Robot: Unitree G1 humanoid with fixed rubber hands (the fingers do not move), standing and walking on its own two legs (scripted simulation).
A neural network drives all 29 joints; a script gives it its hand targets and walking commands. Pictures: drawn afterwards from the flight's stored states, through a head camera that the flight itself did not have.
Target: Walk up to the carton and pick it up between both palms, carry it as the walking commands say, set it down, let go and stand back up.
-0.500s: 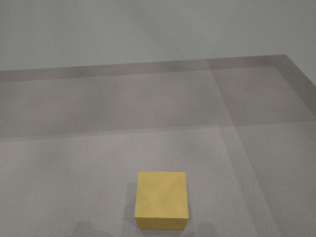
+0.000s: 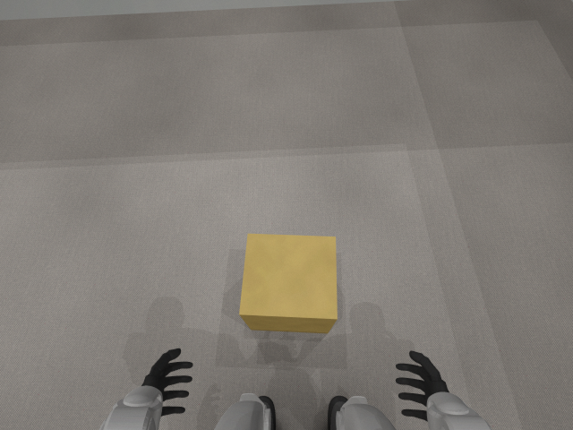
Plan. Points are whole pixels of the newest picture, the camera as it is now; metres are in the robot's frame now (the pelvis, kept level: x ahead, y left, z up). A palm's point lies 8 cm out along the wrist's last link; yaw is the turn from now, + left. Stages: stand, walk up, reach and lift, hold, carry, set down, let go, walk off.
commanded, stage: reach and lift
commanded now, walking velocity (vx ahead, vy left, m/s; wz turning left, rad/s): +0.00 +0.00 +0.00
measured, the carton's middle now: (290, 286) +0.45 +0.03 -0.60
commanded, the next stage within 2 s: none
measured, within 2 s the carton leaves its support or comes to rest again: neither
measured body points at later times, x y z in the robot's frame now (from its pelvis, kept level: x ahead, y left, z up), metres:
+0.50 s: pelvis -0.09 +0.00 -0.06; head +0.06 +0.00 +0.36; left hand +0.26 +0.23 -0.15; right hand +0.27 -0.19 -0.15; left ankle +0.01 +0.11 -0.71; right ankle +0.01 -0.12 -0.71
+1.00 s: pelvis -0.03 +0.00 -0.08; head +0.24 +0.02 +0.29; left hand +0.44 +0.25 -0.18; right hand +0.43 -0.19 -0.18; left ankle +0.01 +0.11 -0.71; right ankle +0.02 -0.12 -0.71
